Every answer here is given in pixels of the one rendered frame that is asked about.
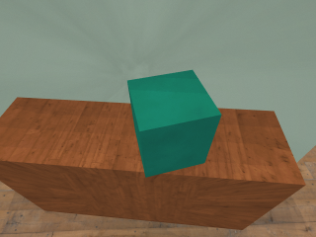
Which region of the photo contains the carton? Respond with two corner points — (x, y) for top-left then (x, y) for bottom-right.
(127, 70), (222, 178)

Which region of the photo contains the pedestal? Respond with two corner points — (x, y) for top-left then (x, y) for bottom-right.
(0, 97), (306, 230)

